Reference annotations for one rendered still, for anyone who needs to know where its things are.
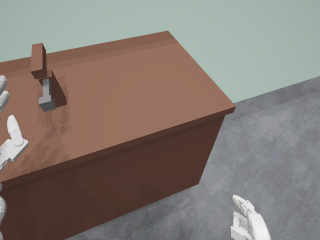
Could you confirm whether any tap lever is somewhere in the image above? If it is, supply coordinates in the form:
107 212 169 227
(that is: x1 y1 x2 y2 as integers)
38 78 56 112

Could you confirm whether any robot right hand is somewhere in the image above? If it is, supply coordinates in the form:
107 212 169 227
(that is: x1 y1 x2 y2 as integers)
230 195 271 240

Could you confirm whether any counter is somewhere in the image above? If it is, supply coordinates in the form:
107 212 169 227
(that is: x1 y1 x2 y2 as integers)
0 30 236 240

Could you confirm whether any robot left hand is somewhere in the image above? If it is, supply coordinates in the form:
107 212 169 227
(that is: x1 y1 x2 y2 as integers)
0 75 28 172

